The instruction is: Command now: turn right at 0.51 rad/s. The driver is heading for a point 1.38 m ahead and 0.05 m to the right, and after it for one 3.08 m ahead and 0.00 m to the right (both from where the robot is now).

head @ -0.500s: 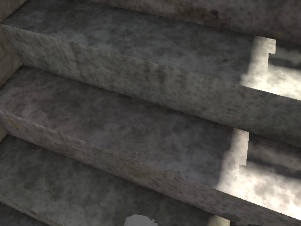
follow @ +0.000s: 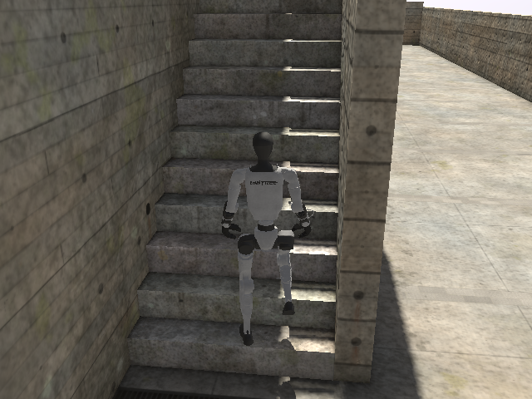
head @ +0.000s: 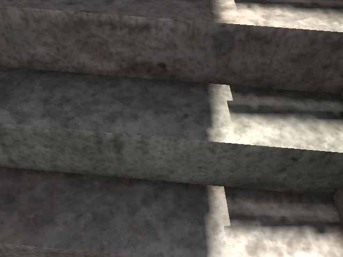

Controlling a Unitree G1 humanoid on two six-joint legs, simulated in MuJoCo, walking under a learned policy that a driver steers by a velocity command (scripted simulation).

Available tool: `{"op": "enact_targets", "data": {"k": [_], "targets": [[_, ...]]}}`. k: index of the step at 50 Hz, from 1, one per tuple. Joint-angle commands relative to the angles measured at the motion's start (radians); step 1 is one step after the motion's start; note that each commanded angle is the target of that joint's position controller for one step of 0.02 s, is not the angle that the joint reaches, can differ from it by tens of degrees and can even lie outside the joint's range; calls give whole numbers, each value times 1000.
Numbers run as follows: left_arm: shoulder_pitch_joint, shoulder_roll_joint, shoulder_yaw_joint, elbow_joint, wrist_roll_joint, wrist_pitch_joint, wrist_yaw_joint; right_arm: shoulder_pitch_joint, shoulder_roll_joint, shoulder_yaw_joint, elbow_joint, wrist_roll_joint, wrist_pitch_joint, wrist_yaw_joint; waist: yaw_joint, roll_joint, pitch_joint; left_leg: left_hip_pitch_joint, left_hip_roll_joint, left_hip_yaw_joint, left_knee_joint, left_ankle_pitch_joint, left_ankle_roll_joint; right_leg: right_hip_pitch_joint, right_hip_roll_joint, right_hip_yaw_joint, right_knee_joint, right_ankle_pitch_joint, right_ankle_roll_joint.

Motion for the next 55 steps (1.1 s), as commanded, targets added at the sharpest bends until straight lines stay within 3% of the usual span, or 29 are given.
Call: {"op": "enact_targets", "data": {"k": [1,5,8,9,11,12,13,15,19,20,22,24,25,26,27,29,30,31,32,33,34,37,38,39,41,43,48,51,55], "targets": [[31,43,-5,-53,24,5,-1,-154,-207,-64,-117,13,-48,-19,76,55,-52,177,260,-58,-60,601,208,106,-112,-2,-420,-42,19],[152,-27,-39,-63,13,27,-3,-68,-254,-126,-78,-11,-26,-30,27,184,-44,284,388,-149,-9,571,263,240,-120,-45,-874,-64,9],[151,5,-3,-88,-8,-2,21,-54,-221,-133,-15,-11,6,-16,24,178,-45,289,327,-117,124,250,172,396,-1,-174,-1349,232,-79],[175,31,20,-80,1,-18,41,-24,-169,-122,13,-13,7,-9,27,159,-45,226,265,-74,228,155,108,492,31,-144,-1450,331,-135],[374,286,103,-65,10,-44,83,-18,6,-64,-64,-7,-4,-17,63,-185,-124,-396,-53,-9,737,-422,-108,968,-298,369,-1352,1027,-492],[470,252,100,-34,32,-52,57,-93,-26,-54,-71,28,-9,-18,146,-187,-187,-566,-69,-182,1109,-467,-115,1036,-365,444,-1335,767,-480],[544,140,73,16,48,-56,22,-183,-26,-58,-68,41,-11,-24,193,-219,-78,-761,-69,-249,1469,-385,-74,939,-338,470,-1348,418,-438],[467,7,12,49,45,-27,-16,-236,-76,-65,-55,14,-31,-32,170,-65,64,-987,-41,-234,1730,-278,32,777,-309,400,-1417,-38,-381],[516,-81,-42,217,96,1,-3,-264,40,15,-87,33,-22,-34,112,-125,82,-1367,-17,-332,2031,-425,184,820,-382,442,-1504,-100,-382],[511,-87,-49,259,116,-5,4,-254,52,34,-86,37,-12,-31,87,-57,66,-1460,-10,-341,2064,-389,207,850,-396,403,-1515,-103,-363],[357,-35,-41,242,128,-36,2,-283,4,39,-120,45,6,-26,4,30,27,-1266,33,-268,1755,-255,232,643,-325,204,-1599,-92,-288],[265,61,-19,200,120,-48,-10,-392,-64,25,-150,43,47,-14,-20,-29,-1,-903,53,-175,1447,-148,208,329,-254,56,-1716,-83,-266],[226,177,1,196,67,-28,-44,-426,-21,69,-148,25,103,26,-52,-117,36,-615,-25,-107,1352,-500,152,118,-325,62,-1915,-21,-343],[177,194,0,175,46,-38,-57,-357,2,70,-80,22,111,71,-66,-123,46,-498,-66,-38,1410,-441,110,124,-338,25,-1883,257,-352],[127,230,1,161,61,-36,-70,-178,-37,56,9,22,118,81,-117,-137,0,-542,-91,-59,1375,-308,120,321,-343,-53,-1774,652,-348],[197,207,3,165,68,-34,-92,-132,-71,50,49,18,116,91,-59,-206,-115,-664,-217,25,1038,-407,116,788,-391,-71,-1569,1445,-460],[232,208,11,200,93,-28,-96,-80,-63,55,63,22,110,91,-46,-235,-179,-649,-219,-39,875,-360,143,970,-391,-96,-1405,1710,-448],[336,149,9,249,124,-11,-102,34,-102,35,128,21,111,86,-10,-131,-303,-490,-230,-192,719,-172,196,959,-297,-166,-1156,1623,-401],[447,82,1,253,136,14,-121,122,-143,9,180,27,110,64,-9,46,-289,-236,-137,-545,485,-293,299,580,-178,-121,-1001,1226,-363],[291,16,1,227,127,52,-122,332,-173,-14,255,-10,109,35,-156,274,-202,3,-26,-972,138,-530,364,152,-47,6,-735,409,-281],[104,41,28,65,34,20,23,92,-126,-48,211,18,75,-44,-44,357,-96,-118,23,-1099,43,-793,300,154,-13,15,-311,156,-199],[1,-99,-28,-80,60,21,109,-33,-17,-38,230,15,29,-61,52,128,142,-376,-52,-837,182,-592,166,-6,-11,73,83,164,-160],[-64,-16,-21,52,4,21,41,65,-11,-6,274,13,-13,-3,-20,7,-12,-284,-68,-877,208,-378,199,-156,63,288,169,203,-202],[-30,-33,-23,55,14,2,23,108,-28,-22,288,19,-32,12,4,35,6,-186,-54,-853,233,-91,218,-242,77,292,191,189,-219],[-32,-13,-18,50,27,-3,32,113,-17,-22,299,3,-38,33,61,7,-50,-3,-38,-719,218,385,250,-392,90,224,146,200,-187],[-67,32,-3,57,33,11,56,-23,-33,-22,232,27,-56,56,126,0,-72,-60,-46,-576,175,374,182,-332,-19,92,80,159,-128],[-196,-2,-28,-18,31,4,60,335,-49,-18,310,-21,-74,26,7,88,-24,38,-6,-652,172,428,211,-497,16,24,513,-13,-109],[-232,-4,-30,-53,33,-19,90,348,-53,-11,295,-6,-77,32,3,108,9,144,34,-717,182,408,241,-605,3,15,539,-54,-95],[-187,17,-16,-81,28,38,88,345,-123,-9,234,2,-83,32,21,109,37,132,60,-746,166,388,266,-610,21,-4,571,-9,-22]]}}
Velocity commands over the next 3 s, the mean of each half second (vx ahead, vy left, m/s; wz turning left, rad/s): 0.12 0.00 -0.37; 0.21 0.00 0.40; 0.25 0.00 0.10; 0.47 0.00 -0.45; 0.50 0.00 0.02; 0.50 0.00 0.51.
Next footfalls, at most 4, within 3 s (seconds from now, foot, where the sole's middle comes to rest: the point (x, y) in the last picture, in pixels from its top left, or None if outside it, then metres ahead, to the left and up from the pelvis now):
0.18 right None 0.01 -0.18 -0.78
0.60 left None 0.22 0.06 -0.58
1.34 right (219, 228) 0.46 -0.13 -0.37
1.84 left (151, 105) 0.73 0.06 -0.17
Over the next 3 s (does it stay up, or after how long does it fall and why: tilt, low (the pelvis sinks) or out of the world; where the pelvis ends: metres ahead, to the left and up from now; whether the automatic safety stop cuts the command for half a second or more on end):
stays up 1.12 -0.06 0.95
